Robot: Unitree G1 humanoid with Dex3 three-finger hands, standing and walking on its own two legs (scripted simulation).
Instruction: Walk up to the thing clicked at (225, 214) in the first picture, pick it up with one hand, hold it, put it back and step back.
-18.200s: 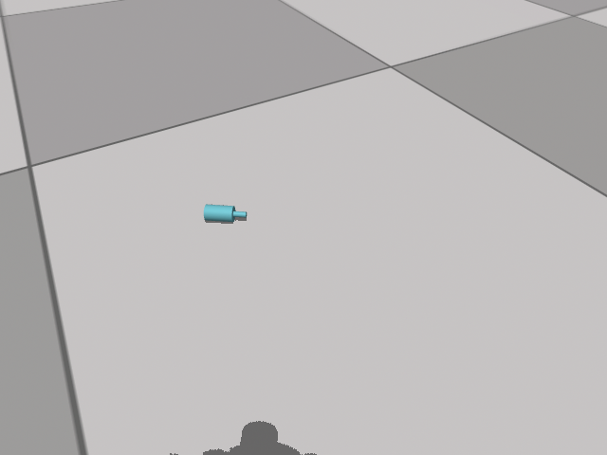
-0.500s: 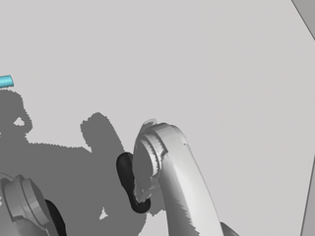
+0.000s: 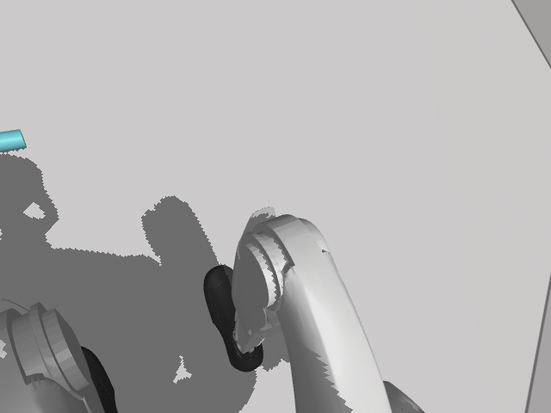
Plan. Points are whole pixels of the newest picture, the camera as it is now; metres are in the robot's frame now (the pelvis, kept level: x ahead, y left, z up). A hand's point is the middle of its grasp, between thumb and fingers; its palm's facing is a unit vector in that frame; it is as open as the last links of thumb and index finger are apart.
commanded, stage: close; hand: left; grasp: from above
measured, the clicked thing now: out of the picture +0.50 +0.26 -0.27
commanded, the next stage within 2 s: settle in 1.02 s
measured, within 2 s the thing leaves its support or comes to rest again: leaves its support in 1.40 s
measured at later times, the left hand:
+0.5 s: hand out of the picture +0.48 +0.29 -0.25, palm faces -0.45 -0.11 -0.88, open 10.5 cm
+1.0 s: hand out of the picture +0.48 +0.29 -0.25, palm faces -0.45 -0.10 -0.89, open 10.3 cm
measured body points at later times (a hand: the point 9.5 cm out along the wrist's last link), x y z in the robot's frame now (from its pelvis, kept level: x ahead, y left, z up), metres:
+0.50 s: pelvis +0.00 +0.00 +0.00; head +0.29 +0.11 +0.32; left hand +0.50 +0.29 -0.20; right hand +0.02 -0.25 -0.05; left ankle +0.06 +0.12 -0.27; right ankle +0.13 -0.12 -0.27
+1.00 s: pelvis +0.00 +0.00 +0.00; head +0.29 +0.12 +0.33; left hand +0.50 +0.29 -0.19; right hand +0.02 -0.25 -0.04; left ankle +0.06 +0.12 -0.27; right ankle +0.13 -0.12 -0.27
